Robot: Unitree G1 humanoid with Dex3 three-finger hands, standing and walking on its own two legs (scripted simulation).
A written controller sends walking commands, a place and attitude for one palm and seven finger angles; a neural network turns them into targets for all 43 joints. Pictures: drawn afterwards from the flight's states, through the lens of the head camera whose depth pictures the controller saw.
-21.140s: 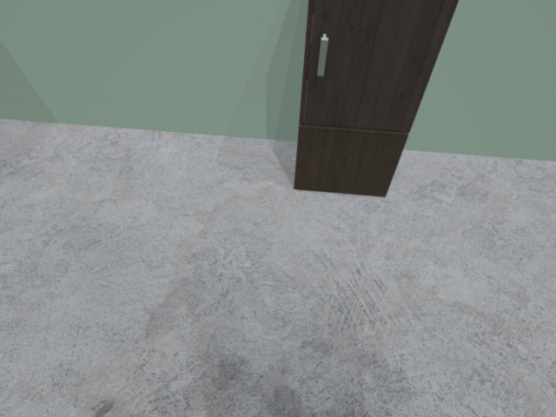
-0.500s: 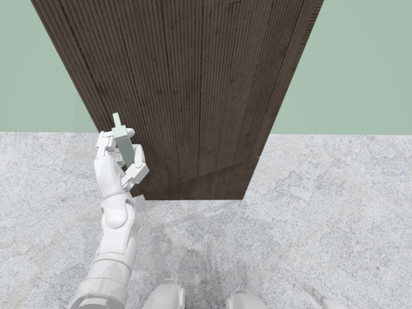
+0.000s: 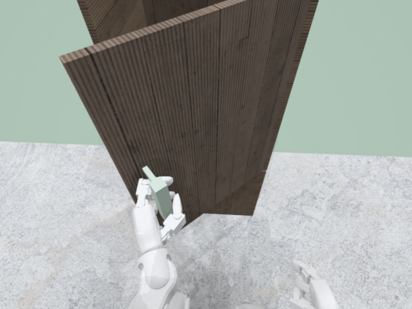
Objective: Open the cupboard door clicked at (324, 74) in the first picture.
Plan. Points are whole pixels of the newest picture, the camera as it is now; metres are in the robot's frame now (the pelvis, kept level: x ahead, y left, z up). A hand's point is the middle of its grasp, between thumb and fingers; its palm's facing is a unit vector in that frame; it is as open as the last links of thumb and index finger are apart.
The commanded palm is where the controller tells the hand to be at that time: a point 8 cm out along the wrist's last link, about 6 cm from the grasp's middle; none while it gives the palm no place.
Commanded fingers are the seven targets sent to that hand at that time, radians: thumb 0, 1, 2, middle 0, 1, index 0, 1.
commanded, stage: open thumb and fingers to let go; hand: left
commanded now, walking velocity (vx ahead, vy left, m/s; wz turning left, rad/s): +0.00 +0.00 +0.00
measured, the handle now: (157, 193) +0.33 +0.12 +0.04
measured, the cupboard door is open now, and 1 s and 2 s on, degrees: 41 41 41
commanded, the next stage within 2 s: slide the hand sideways off the handle in 0.80 s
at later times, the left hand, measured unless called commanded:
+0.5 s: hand (172, 208) +0.30 +0.08 +0.03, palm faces +0.37 -0.93 -0.01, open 12.5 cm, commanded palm +0.26 +0.13 +0.04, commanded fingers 0.00 -0.50 0.30 -0.26 -0.95 -0.26 -0.95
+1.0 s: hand (172, 221) +0.28 +0.08 +0.03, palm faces +0.13 -0.99 -0.06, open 15.0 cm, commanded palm +0.25 +0.12 +0.04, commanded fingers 0.00 -0.50 0.30 -0.15 -0.30 -0.15 -0.30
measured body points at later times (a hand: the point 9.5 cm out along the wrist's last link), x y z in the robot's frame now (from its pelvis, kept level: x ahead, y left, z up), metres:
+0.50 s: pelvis +0.02 -0.01 +0.00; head +0.08 -0.02 +0.44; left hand +0.28 +0.13 +0.03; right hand +0.19 -0.23 -0.11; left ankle +0.05 +0.12 -0.66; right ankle +0.00 -0.06 -0.66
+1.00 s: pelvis +0.01 +0.01 -0.01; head +0.06 +0.01 +0.44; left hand +0.27 +0.13 +0.03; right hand +0.19 -0.20 -0.10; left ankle +0.05 +0.12 -0.66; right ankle +0.00 -0.06 -0.66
